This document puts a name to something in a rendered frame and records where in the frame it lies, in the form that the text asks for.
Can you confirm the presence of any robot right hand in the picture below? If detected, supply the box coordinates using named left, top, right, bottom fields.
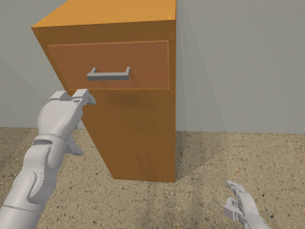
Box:
left=223, top=180, right=260, bottom=224

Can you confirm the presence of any handle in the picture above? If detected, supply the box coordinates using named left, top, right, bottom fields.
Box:
left=87, top=67, right=131, bottom=81

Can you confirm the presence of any robot left forearm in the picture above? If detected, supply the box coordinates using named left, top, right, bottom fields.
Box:
left=0, top=135, right=68, bottom=229

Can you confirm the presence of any drawer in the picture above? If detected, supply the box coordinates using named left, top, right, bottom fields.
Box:
left=49, top=40, right=170, bottom=89

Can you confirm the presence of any robot left hand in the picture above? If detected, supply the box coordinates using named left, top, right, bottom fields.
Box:
left=37, top=89, right=96, bottom=156

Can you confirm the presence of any cabinet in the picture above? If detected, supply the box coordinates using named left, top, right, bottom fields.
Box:
left=31, top=0, right=176, bottom=183

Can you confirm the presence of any robot right forearm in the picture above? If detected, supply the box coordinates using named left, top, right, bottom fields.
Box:
left=242, top=214, right=271, bottom=229

